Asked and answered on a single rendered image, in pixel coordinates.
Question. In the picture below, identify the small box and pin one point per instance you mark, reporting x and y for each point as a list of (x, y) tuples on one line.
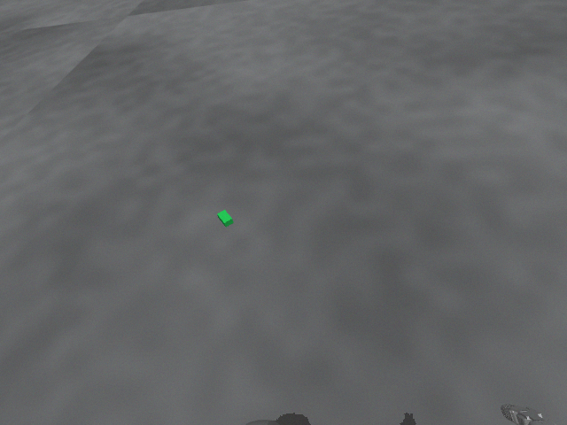
[(225, 218)]

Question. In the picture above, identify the right robot hand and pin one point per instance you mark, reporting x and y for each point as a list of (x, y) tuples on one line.
[(524, 416)]

